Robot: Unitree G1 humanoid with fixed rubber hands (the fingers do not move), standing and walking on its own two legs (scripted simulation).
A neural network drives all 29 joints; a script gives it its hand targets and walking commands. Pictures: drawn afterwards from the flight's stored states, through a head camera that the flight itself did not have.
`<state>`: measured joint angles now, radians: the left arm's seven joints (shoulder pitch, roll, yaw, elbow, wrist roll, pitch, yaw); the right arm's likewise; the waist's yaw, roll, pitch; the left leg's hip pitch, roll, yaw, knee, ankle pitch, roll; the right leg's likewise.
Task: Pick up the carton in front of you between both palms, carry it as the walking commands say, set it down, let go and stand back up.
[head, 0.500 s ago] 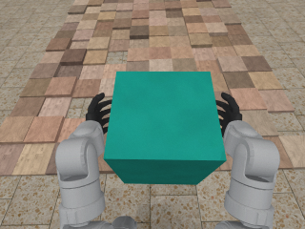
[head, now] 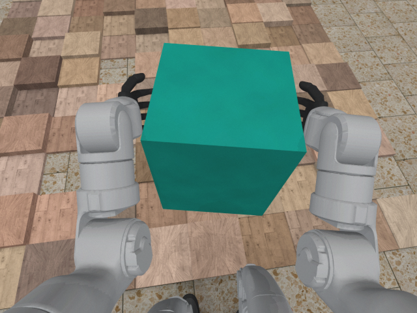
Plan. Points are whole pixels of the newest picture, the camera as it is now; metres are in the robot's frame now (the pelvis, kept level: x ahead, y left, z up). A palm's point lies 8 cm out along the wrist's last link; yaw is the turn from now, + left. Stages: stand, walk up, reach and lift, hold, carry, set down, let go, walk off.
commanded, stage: carry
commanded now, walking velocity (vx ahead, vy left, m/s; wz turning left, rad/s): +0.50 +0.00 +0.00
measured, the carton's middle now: (218, 139) +0.41 -0.01 +0.05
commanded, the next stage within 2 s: none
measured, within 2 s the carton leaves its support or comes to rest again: neither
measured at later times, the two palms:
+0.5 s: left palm out of the picture +0.72 +0.19 +0.21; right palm out of the picture +0.76 -0.11 +0.21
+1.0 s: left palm out of the picture +1.05 +0.19 +0.15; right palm out of the picture +1.04 -0.11 +0.15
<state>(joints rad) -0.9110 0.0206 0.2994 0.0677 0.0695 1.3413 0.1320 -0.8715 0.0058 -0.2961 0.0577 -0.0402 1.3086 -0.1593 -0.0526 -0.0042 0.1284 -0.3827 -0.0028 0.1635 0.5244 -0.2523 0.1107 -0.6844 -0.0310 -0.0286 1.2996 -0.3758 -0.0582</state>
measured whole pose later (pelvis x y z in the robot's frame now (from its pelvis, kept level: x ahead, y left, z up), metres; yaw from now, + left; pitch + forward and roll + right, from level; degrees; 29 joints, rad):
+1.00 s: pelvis +0.66 +0.04 +0.04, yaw +2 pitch +6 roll -1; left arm -0.80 -0.03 0.29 0.13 0.09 1.27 0.14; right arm -0.75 0.03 -0.30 0.13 -0.06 1.24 -0.14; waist -0.06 0.00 0.02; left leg -0.14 -0.01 0.08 0.35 -0.31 -0.02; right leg -0.63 -0.02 -0.08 0.63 -0.11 -0.01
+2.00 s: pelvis +1.25 +0.22 +0.02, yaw +22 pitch +3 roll -1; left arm -0.70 0.05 0.17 0.21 0.05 1.23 0.11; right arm -0.68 0.01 -0.18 0.20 -0.07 1.21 -0.13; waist 0.01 -0.02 -0.10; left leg 0.07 -0.06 0.14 0.27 -0.50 0.04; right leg -0.78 -0.06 -0.14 0.84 -0.09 -0.07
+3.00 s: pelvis +1.91 +0.36 +0.00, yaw -12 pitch +3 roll -3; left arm -0.72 -0.01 0.19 0.18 0.07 1.21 0.12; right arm -0.63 0.01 -0.25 0.12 -0.05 1.18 -0.13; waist 0.01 0.02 -0.01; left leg -0.03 0.19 0.27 0.69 -0.44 -0.05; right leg -0.66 0.05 -0.21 0.74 -0.11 -0.14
